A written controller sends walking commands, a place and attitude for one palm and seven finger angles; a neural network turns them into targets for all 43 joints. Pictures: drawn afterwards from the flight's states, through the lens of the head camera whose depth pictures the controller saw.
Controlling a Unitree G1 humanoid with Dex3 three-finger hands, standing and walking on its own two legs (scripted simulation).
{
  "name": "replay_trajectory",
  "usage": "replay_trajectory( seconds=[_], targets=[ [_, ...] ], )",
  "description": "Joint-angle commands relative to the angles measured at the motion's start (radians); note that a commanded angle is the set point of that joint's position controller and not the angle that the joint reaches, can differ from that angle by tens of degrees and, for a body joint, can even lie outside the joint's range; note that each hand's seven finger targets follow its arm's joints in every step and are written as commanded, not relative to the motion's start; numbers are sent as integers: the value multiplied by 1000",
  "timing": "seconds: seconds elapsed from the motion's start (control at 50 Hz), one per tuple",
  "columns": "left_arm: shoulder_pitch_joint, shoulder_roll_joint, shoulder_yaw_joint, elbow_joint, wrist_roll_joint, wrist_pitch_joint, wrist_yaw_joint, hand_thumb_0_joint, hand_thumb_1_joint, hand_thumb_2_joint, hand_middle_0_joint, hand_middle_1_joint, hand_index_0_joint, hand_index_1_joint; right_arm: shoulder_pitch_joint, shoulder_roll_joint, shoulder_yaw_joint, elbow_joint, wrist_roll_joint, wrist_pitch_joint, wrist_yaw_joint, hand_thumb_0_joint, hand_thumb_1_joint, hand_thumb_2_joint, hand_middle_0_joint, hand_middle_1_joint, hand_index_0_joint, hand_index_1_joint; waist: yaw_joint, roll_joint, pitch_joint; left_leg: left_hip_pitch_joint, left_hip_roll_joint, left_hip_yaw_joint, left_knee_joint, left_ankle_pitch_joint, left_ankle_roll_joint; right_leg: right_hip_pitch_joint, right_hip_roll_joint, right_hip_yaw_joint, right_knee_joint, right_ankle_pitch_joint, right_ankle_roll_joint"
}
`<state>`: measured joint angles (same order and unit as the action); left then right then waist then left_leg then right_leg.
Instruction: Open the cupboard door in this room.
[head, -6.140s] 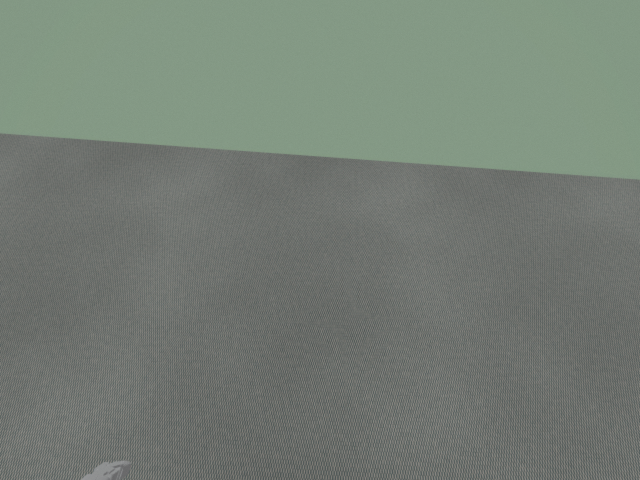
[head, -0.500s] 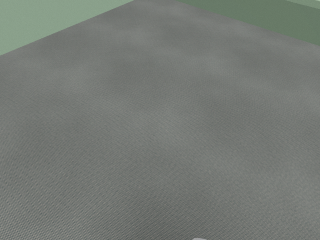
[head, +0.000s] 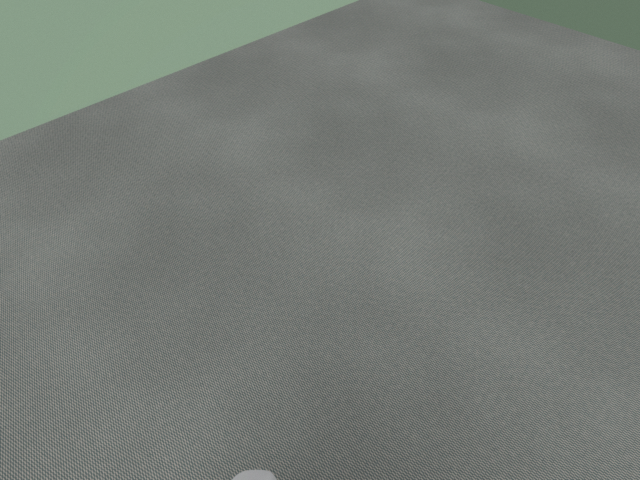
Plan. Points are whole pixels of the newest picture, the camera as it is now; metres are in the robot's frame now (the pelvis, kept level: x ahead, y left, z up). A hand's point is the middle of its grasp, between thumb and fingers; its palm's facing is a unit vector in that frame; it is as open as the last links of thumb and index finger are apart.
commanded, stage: turn or walk to find it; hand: left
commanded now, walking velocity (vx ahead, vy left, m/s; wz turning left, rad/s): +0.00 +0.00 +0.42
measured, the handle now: out of the picture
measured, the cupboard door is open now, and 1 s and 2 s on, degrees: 0 0 0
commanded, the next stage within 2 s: none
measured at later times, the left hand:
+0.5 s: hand out of the picture +0.03 +0.24 -0.16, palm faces +0.21 -0.94 -0.27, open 7.4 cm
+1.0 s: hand out of the picture -0.11 +0.22 -0.19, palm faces +0.46 -0.85 -0.24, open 7.4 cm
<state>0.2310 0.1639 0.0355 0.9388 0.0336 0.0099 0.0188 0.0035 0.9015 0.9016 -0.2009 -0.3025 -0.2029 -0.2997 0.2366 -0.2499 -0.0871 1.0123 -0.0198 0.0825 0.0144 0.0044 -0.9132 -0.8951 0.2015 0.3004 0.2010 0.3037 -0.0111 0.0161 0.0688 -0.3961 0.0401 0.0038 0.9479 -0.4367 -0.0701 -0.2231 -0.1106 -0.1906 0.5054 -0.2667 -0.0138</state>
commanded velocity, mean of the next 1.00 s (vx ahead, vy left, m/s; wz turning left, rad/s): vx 0.00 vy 0.00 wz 0.42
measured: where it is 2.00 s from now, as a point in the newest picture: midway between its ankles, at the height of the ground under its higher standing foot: outside the picture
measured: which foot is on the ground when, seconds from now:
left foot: up 0.00-0.10, down 0.12-0.56, up 0.58-0.98, down 1.00-1.00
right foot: down 0.00-0.12, up 0.14-0.52, down 0.54-1.00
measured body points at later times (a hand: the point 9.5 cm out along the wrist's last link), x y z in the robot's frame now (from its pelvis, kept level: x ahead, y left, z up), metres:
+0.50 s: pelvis -0.02 +0.02 +0.00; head +0.01 +0.02 +0.44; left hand +0.02 +0.29 -0.14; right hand +0.10 -0.20 -0.16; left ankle -0.03 +0.14 -0.74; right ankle +0.00 -0.10 -0.72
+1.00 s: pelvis -0.04 +0.02 -0.01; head -0.02 +0.04 +0.43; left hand -0.13 +0.26 -0.17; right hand +0.14 -0.18 -0.15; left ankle -0.10 +0.12 -0.74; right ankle +0.01 -0.10 -0.74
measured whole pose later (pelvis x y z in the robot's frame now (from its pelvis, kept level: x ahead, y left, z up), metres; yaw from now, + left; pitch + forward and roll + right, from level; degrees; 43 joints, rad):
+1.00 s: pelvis -0.04 +0.02 -0.01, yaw +26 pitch +0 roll +0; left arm 0.26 0.22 0.06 0.97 0.03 0.03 0.02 0.00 0.90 0.90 -0.20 -0.30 -0.20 -0.30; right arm 0.17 -0.23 -0.06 0.98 -0.01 0.04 0.01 0.00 -0.91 -0.90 0.20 0.30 0.20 0.30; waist 0.01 -0.02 0.08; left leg -0.26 0.03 0.07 0.58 -0.30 -0.02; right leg -0.27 -0.16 -0.25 0.64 -0.33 0.03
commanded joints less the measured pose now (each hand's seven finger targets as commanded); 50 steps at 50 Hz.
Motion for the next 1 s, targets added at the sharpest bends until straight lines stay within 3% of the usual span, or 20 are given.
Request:
replay_trajectory(
  seconds=[0.0,0.06,0.08,0.1,0.12,0.14,0.22,0.38,0.48,0.5,0.52,0.54,0.56,0.58,0.6,0.64,0.8,0.9,0.94,0.98],
  targets=[
    [69,257,64,-28,0,-9,13,0,900,900,-200,-300,-200,-300,-85,-31,13,-106,13,-43,-3,0,-900,-900,200,300,200,300,61,-235,-95,2,-21,69,-195,-38,15,142,-251,176,-107,430,-127],
    [34,249,66,-23,-12,0,11,0,900,900,-200,-300,-200,-300,2,-50,12,-84,11,-58,-6,0,-900,-900,200,300,200,300,4,-187,-133,204,-21,90,-497,192,33,60,-216,92,27,374,-41],
    [40,215,59,-36,-21,9,7,0,900,900,-200,-300,-200,-300,28,-109,1,-81,7,-67,-6,0,-900,-900,200,300,200,300,-13,-33,-151,339,65,-20,-577,309,68,-81,-160,41,154,210,16],
    [33,148,46,-71,-24,14,0,0,900,900,-200,-300,-200,-300,50,-206,-21,-89,-1,-72,-9,0,-900,-900,200,300,200,300,-27,263,-130,410,310,-328,-614,588,180,-321,-34,-1,342,-226,88],
    [-32,146,34,-97,-14,22,2,0,900,900,-200,-300,-200,-300,82,-239,-28,-81,0,-65,-17,0,-900,-900,200,300,200,300,-57,225,-111,337,384,-359,-630,659,264,-332,-13,78,495,-363,84],
    [-54,139,36,-87,-12,31,8,0,900,900,-200,-300,-200,-300,73,-216,-24,-70,-2,-70,-27,0,-900,-900,200,300,200,300,-48,272,-127,318,337,-332,-623,641,255,-345,-16,144,564,-335,81],
    [-19,155,43,-36,-18,24,-8,0,900,900,-200,-300,-200,-300,-54,-143,5,-107,1,-79,-36,0,-900,-900,200,300,200,300,6,150,-78,275,199,-172,-608,668,219,-313,-5,158,598,-149,93],
    [-71,135,33,-75,-22,22,-1,0,900,900,-200,-300,-200,-300,-15,-156,-10,-110,-5,-68,-31,0,-900,-900,200,300,200,300,-22,131,-85,281,198,-266,-595,626,247,-232,38,158,362,-190,96],
    [41,141,37,-61,-26,4,4,0,900,900,-200,-300,-200,-300,-68,-151,-17,-133,-1,-59,-23,0,-900,-900,200,300,200,300,35,114,-104,119,133,-285,-510,519,193,37,73,128,2,1,80],
    [80,171,41,-55,-21,-6,8,0,900,900,-200,-300,-200,-300,-66,-124,-15,-138,6,-60,-19,0,-900,-900,200,300,200,300,53,39,-129,53,82,-249,-433,409,147,142,23,172,-129,79,69],
    [92,253,59,-56,-5,-18,17,0,900,900,-200,-300,-200,-300,-41,-54,-5,-154,14,-62,-13,0,-900,-900,200,300,200,300,49,-210,-135,-130,-47,-108,-242,141,75,254,-206,409,-200,123,-7],
    [83,307,64,-76,-6,-15,16,0,900,900,-200,-300,-200,-300,-55,-53,-7,-176,8,-55,-12,0,-900,-900,200,300,200,300,58,-280,-104,-165,-101,-59,-34,-139,46,156,-376,515,-234,221,-112],
    [51,279,68,-85,-14,-17,19,0,900,900,-200,-300,-200,-300,-69,-86,-18,-163,-2,-37,-14,0,-900,-900,200,300,200,300,57,-312,-86,-149,-61,-113,112,-133,52,45,-354,505,-260,133,-137],
    [-3,248,60,-96,-14,-14,18,0,900,900,-200,-300,-200,-300,-69,-88,-24,-145,-1,-30,-9,0,-900,-900,200,300,200,300,31,-239,-28,-154,-50,-107,215,-71,51,-16,-305,455,-270,56,-130],
    [-47,214,48,-103,-15,-16,15,0,900,900,-200,-300,-200,-300,-50,-85,-22,-122,-3,-28,-2,0,-900,-900,200,300,200,300,6,-163,-10,-160,-35,-95,262,1,44,-23,-247,360,-250,64,-107],
    [-81,181,41,-111,-13,-21,18,0,900,900,-200,-300,-200,-300,-3,-68,-17,-94,-3,-26,5,0,-900,-900,200,300,200,300,-17,-152,-29,-148,-20,-62,276,72,24,1,-200,247,-222,136,-88],
    [67,229,53,-41,-3,-19,15,0,900,900,-200,-300,-200,-300,-109,-38,8,-106,5,-32,2,0,-900,-900,200,300,200,300,60,-191,-70,-84,-8,31,-32,-20,0,150,-239,168,-146,427,-122],
    [51,258,65,-22,-2,-8,13,0,900,900,-200,-300,-200,-300,-69,-35,18,-99,13,-51,-5,0,-900,-900,200,300,200,300,41,-219,-124,62,-21,92,-312,36,22,156,-248,125,-47,488,-100],
    [34,235,62,-19,-15,2,9,0,900,900,-200,-300,-200,-300,-10,-69,11,-86,10,-63,-3,0,-900,-900,200,300,200,300,-1,-117,-140,261,3,70,-545,254,44,24,-205,60,84,343,-20],
    [9,136,36,-85,-20,16,1,0,900,900,-200,-300,-200,-300,59,-234,-23,-89,0,-67,-11,0,-900,-900,200,300,200,300,-39,294,-125,382,370,-356,-629,703,242,-327,-18,29,433,-380,91]
  ],
)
